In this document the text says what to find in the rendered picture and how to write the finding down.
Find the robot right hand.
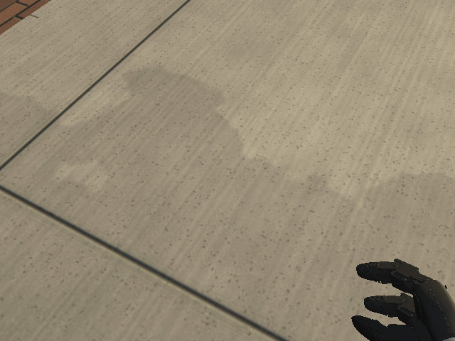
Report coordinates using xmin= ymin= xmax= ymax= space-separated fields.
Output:
xmin=351 ymin=259 xmax=455 ymax=341

